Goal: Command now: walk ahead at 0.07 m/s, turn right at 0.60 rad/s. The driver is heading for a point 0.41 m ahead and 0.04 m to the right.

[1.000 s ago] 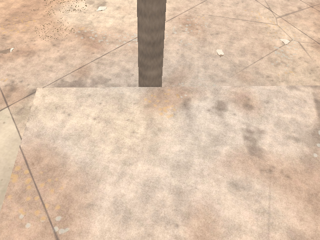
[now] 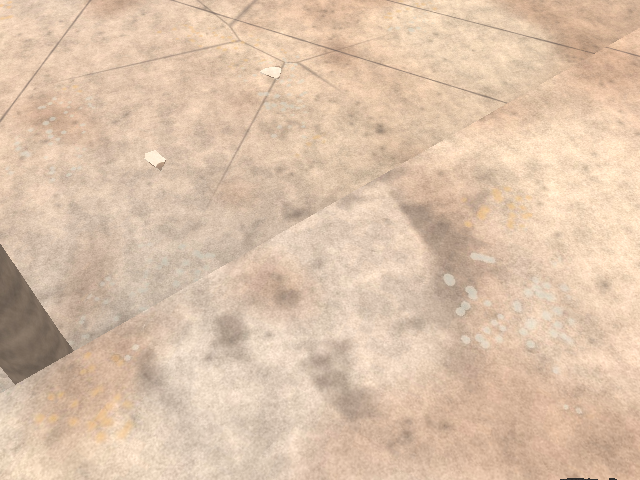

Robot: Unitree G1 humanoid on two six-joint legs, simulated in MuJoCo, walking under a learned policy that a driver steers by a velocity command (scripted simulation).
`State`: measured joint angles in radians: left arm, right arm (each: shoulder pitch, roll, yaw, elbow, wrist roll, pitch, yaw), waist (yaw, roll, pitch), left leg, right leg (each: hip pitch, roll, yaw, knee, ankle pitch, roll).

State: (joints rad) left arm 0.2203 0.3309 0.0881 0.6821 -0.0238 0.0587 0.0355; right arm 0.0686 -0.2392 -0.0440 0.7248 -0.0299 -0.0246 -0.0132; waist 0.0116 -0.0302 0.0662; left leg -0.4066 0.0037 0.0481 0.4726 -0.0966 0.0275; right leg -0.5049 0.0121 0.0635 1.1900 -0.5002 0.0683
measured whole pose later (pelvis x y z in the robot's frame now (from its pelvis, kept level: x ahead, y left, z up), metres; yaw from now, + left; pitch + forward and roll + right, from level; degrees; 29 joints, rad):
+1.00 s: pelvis +0.09 -0.08 +0.00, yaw -18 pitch +2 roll +0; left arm 0.20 0.29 0.06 0.68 -0.02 -0.06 -0.03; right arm 0.38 -0.29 -0.07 0.80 0.02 -0.02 0.00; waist -0.05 0.02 -0.02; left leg -0.16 0.06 -0.03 0.49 -0.37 -0.02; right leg -0.32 0.00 -0.02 0.52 -0.24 -0.03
